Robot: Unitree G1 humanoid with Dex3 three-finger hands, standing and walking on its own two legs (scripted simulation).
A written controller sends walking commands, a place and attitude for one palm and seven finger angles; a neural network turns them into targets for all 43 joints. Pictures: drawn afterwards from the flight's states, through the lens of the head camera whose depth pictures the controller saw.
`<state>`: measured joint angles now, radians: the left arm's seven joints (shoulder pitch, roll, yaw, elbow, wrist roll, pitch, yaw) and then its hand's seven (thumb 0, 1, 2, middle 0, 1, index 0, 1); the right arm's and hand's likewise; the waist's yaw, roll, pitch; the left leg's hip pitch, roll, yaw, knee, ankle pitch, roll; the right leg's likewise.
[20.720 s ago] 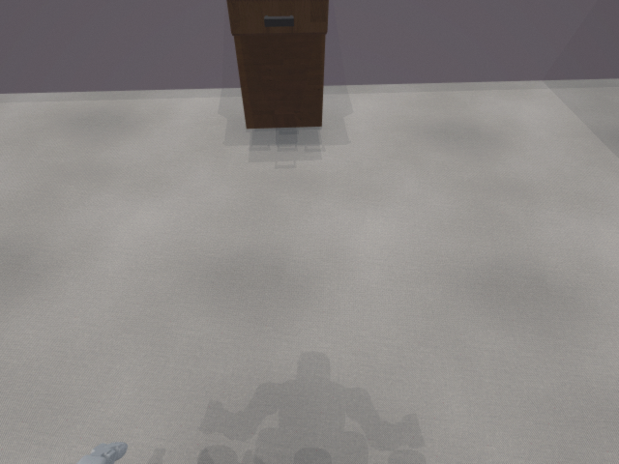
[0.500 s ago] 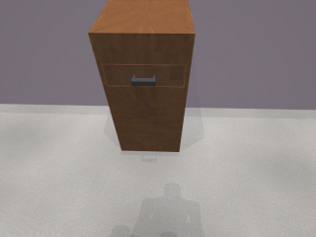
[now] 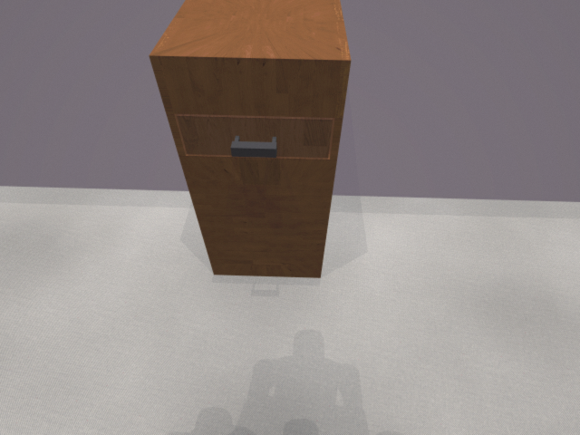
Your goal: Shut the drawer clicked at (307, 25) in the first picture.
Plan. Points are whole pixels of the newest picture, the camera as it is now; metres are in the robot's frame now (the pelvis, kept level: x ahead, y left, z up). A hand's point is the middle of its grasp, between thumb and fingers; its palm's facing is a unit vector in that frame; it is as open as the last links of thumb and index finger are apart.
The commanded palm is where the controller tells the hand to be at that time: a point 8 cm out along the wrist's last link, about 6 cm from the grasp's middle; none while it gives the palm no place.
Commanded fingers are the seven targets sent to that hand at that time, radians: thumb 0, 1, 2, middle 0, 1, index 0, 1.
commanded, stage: look to check the result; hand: left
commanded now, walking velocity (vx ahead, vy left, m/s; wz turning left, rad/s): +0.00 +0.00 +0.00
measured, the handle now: (255, 144) +0.79 +0.13 -0.08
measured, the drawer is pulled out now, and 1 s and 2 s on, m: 0.00 0.00 0.00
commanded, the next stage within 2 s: stand and wait in 0.40 s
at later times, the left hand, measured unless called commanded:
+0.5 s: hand out of the picture -0.02 +0.13 -0.18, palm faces +0.06 -0.98 -0.16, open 7.4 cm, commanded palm none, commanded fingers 0.00 0.90 0.90 -0.20 -0.30 -0.20 -0.30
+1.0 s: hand out of the picture -0.02 +0.13 -0.17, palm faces +0.07 -0.98 -0.18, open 7.4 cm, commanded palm none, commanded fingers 0.00 0.90 0.90 -0.20 -0.30 -0.20 -0.30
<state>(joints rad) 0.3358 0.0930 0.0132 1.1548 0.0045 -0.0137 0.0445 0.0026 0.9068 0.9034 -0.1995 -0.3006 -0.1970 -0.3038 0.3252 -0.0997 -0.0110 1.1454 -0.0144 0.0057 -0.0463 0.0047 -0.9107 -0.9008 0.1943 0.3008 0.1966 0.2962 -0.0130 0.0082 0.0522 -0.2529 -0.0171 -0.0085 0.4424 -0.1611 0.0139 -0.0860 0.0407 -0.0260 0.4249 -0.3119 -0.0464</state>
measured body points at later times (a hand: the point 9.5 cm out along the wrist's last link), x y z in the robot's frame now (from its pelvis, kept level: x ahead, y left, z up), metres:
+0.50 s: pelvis +0.01 -0.01 +0.00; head +0.02 -0.02 +0.45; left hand -0.02 +0.19 -0.16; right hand +0.00 -0.22 -0.17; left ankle +0.05 +0.11 -0.74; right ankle -0.05 -0.09 -0.74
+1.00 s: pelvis +0.02 -0.03 +0.00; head +0.04 -0.04 +0.45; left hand -0.02 +0.18 -0.16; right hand -0.01 -0.23 -0.17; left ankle +0.05 +0.11 -0.74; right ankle -0.05 -0.09 -0.74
